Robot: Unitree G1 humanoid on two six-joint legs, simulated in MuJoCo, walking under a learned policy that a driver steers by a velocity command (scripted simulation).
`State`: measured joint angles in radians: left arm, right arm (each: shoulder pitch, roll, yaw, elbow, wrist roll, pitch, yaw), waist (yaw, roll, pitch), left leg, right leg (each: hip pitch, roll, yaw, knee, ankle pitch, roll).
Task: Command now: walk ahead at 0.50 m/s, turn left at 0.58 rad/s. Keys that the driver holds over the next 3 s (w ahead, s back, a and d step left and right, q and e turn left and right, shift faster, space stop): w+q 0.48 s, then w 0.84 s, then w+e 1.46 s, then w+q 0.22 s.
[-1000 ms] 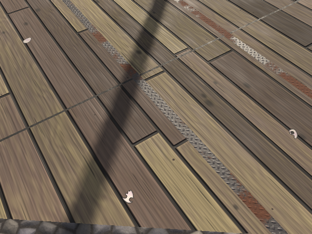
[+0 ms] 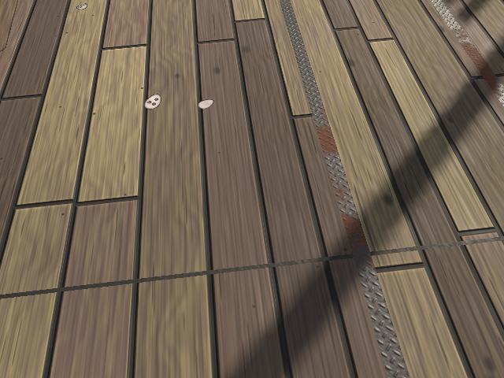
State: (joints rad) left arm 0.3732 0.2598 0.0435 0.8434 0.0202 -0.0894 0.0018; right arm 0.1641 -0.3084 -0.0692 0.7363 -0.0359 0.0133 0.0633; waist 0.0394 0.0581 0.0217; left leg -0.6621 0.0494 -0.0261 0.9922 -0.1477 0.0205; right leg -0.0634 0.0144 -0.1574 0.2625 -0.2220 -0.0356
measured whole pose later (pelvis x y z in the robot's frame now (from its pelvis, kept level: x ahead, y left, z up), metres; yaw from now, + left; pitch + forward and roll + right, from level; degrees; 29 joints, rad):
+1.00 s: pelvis +0.54 +0.11 +0.00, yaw +24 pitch +0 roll -1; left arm 0.37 0.24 0.04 0.87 0.01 -0.08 -0.02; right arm 0.24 -0.28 -0.04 0.81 -0.04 -0.03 0.03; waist 0.02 0.05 0.03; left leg -0.54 0.03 -0.04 1.03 -0.25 0.04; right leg -0.13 0.07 -0.06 0.30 -0.18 -0.08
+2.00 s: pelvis +1.03 +0.30 -0.01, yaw +4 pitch +0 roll +0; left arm 0.25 0.27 0.08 0.89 0.00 -0.02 -0.01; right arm 0.22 -0.23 -0.03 0.85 -0.03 -0.07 0.00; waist 0.00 0.01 0.06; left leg -0.46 0.08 -0.01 1.19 -0.33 0.00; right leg -0.25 0.14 -0.04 0.43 -0.19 -0.15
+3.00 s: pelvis +1.53 +0.23 -0.01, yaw -25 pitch +1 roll +1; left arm 0.14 0.23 0.03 0.78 0.04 -0.05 -0.01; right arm 0.36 -0.24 -0.04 0.89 0.00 -0.04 0.01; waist -0.05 0.02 0.06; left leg -0.34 0.06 0.02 1.15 -0.38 0.04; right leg -0.32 0.03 -0.10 0.51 -0.20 -0.08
